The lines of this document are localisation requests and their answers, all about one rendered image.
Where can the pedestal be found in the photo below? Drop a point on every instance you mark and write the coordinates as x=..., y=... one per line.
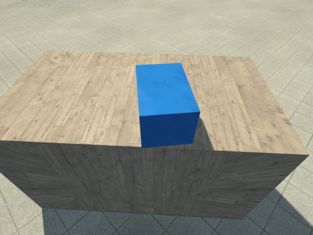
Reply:
x=70, y=137

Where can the carton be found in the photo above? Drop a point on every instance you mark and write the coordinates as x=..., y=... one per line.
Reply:
x=168, y=111

